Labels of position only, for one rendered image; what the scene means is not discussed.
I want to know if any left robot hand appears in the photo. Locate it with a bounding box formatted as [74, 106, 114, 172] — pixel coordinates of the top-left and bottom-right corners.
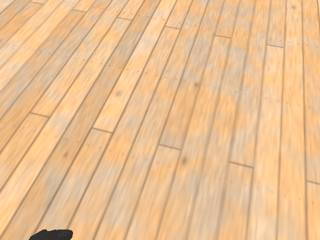
[29, 229, 73, 240]

